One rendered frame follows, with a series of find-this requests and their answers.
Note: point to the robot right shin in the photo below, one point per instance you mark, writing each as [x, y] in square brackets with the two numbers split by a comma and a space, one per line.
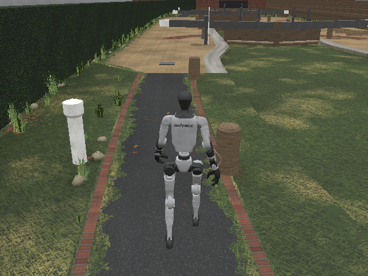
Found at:
[196, 202]

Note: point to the left robot upper arm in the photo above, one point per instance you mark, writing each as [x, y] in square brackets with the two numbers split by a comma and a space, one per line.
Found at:
[164, 129]

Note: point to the right robot hand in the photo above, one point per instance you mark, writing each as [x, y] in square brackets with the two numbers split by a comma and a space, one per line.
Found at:
[217, 176]

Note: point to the right robot forearm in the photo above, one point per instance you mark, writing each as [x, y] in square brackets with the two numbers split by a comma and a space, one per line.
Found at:
[211, 157]

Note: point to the right robot upper arm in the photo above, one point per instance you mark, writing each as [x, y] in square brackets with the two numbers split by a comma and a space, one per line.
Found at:
[201, 121]

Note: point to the left robot forearm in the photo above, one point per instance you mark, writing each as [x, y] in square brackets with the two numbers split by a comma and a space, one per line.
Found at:
[159, 148]

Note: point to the left robot hand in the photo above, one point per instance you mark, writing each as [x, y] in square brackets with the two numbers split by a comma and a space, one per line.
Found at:
[163, 156]

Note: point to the right robot thigh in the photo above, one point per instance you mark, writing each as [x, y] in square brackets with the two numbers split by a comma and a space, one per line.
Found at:
[196, 168]

